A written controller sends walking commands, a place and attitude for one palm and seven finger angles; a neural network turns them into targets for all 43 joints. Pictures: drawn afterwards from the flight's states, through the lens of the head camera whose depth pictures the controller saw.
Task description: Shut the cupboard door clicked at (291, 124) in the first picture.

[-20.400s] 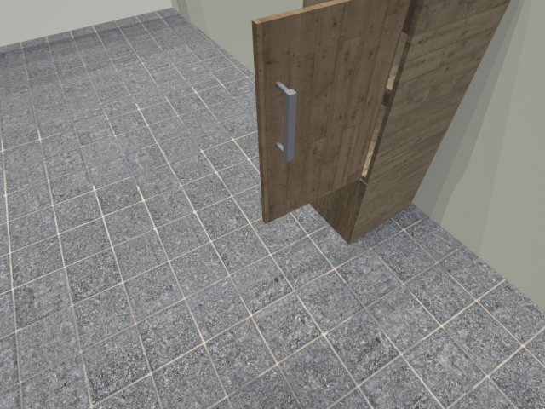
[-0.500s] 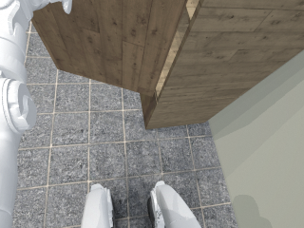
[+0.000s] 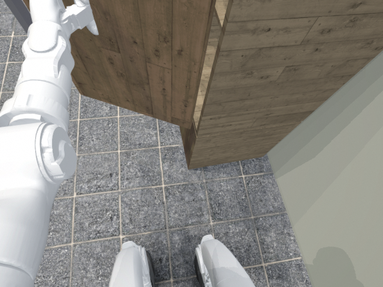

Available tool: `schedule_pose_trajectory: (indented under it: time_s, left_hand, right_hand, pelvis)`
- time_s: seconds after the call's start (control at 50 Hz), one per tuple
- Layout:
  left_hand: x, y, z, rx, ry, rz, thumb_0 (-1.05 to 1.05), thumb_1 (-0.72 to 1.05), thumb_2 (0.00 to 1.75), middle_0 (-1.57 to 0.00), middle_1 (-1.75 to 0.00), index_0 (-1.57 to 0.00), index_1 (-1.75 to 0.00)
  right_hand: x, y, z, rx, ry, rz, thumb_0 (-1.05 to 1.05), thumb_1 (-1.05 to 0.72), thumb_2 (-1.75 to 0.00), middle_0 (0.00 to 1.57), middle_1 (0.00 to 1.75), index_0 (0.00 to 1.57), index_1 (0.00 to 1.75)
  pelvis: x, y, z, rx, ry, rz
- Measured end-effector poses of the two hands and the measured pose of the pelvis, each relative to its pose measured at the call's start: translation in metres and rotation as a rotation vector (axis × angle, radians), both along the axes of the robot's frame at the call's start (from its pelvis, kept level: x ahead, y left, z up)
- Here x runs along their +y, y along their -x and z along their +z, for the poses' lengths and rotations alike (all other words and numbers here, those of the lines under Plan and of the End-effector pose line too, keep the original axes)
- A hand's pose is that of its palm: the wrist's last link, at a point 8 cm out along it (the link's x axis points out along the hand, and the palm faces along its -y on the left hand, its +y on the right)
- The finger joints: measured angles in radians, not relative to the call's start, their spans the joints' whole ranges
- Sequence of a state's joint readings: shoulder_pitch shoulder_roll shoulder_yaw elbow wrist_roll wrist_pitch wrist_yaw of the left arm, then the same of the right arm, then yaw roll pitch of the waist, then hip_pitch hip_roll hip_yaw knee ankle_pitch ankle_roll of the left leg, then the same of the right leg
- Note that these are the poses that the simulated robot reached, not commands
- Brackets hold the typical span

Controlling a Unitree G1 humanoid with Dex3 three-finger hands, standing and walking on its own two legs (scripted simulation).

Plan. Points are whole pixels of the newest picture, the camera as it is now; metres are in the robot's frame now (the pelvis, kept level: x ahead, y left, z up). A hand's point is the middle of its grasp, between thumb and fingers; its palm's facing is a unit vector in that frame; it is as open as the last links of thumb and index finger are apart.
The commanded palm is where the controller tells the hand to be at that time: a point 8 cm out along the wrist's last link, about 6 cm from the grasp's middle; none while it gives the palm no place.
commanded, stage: pull the fist back off the door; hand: left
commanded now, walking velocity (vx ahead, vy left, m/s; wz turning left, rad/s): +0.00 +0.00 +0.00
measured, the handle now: out of the picture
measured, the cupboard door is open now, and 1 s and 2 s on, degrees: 61 61 61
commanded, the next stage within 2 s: draw the hand back to the body in 0.46 s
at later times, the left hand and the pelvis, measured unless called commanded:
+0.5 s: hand (84, 51) +0.52 +0.09 +0.13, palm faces -0.03 -1.00 -0.03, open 3.1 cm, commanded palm +0.50 +0.14 +0.13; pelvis +0.03 -0.01 +0.04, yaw +3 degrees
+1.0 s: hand (28, 91) +0.41 +0.14 +0.18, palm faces -0.03 -1.00 -0.03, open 3.1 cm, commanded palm +0.37 +0.20 +0.18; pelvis +0.03 -0.01 +0.06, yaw +2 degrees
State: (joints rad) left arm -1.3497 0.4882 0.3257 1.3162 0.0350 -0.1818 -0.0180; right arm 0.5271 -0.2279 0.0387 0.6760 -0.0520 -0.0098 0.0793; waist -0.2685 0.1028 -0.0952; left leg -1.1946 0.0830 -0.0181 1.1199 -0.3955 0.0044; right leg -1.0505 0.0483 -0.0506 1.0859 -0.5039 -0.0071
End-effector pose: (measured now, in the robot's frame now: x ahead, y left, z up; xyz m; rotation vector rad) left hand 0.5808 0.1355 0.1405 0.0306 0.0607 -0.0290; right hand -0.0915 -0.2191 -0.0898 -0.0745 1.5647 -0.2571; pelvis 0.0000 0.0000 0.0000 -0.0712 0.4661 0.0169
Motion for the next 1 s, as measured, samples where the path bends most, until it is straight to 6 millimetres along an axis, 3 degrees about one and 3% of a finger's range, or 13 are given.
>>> schedule_pose_trajectory:
  time_s: [0.1, 0.2, 0.44, 0.56, 0.64, 0.72, 0.88, 1.0]
  left_hand:
    - [-0.001, 0.011, -0.002, -0.008, 0.013, 0.012, 0.02, 0.9, 0.92, -1.3, -1.5, -1.3, -1.5]
    - [0.003, 0.026, -0.002, -0.033, 0.014, 0.019, 0.02, 0.9, 0.91, -1.3, -1.5, -1.3, -1.5]
    - [0.014, 0.08, -0.006, -0.049, 0.009, 0.004, 0.02, 0.9, 0.91, -1.3, -1.5, -1.3, -1.5]
    - [0.008, 0.085, -0.002, -0.065, 0.002, -0.004, 0.02, 0.9, 0.9, -1.3, -1.5, -1.3, -1.5]
    - [0.006, 0.081, 0.004, -0.075, 0.008, -0.005, 0.02, 0.89, 0.9, -1.3, -1.5, -1.3, -1.5]
    - [0.013, 0.091, 0.012, -0.105, 0.009, 0.002, 0.02, 0.9, 0.9, -1.3, -1.5, -1.3, -1.5]
    - [0.047, 0.148, 0.022, -0.082, -0.002, 0.021, 0.02, 0.9, 0.9, -1.3, -1.5, -1.3, -1.5]
    - [0.061, 0.19, 0.042, -0.142, 0.001, -0.007, 0.02, 0.9, 0.9, -1.3, -1.5, -1.3, -1.5]
  right_hand:
    - [-0.007, 0.0, 0.015, 0.011, 0.004, -0.01, 0.0, -0.9, -0.89, 0.2, 0.3, 0.2, 0.3]
    - [-0.025, -0.023, 0.022, -0.031, 0.029, 0.006, 0.0, -0.9, -0.89, 0.2, 0.3, 0.2, 0.3]
    - [-0.057, -0.141, 0.019, -0.29, 0.068, 0.121, 0.0, -0.9, -0.89, 0.19, 0.3, 0.2, 0.3]
    - [-0.056, -0.182, 0.015, -0.399, 0.072, 0.169, 0.0, -0.91, -0.89, 0.19, 0.3, 0.2, 0.3]
    - [-0.053, -0.186, 0.011, -0.421, 0.059, 0.169, 0.0, -0.91, -0.89, 0.19, 0.3, 0.2, 0.3]
    - [-0.047, -0.174, 0.009, -0.411, 0.026, 0.134, 0.0, -0.91, -0.89, 0.19, 0.3, 0.2, 0.3]
    - [-0.039, -0.158, 0.021, -0.385, -0.012, 0.093, 0.01, -0.9, -0.89, 0.2, 0.3, 0.2, 0.3]
    - [-0.045, -0.186, 0.037, -0.481, 0.023, 0.13, 0.01, -0.9, -0.89, 0.2, 0.3, 0.2, 0.3]
  pelvis:
    - [-0.002, -0.01, 0.014, -0.031, -0.014, -0.009]
    - [-0.005, -0.02, 0.025, -0.067, -0.026, -0.009]
    - [-0.009, -0.031, 0.037, -0.152, -0.044, 0.017]
    - [-0.011, -0.025, 0.033, -0.161, -0.049, 0.031]
    - [-0.013, -0.022, 0.03, -0.155, -0.052, 0.026]
    - [-0.013, -0.023, 0.034, -0.171, -0.061, 0.006]
    - [-0.016, -0.028, 0.054, -0.271, -0.071, -0.001]
    - [-0.015, -0.026, 0.063, -0.335, -0.071, 0.016]
